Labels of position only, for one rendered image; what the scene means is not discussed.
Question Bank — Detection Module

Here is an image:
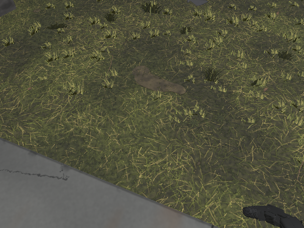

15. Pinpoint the robot right hand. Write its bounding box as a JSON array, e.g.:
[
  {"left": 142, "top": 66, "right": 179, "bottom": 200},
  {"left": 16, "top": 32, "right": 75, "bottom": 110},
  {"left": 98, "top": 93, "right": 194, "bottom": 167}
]
[{"left": 242, "top": 204, "right": 304, "bottom": 228}]

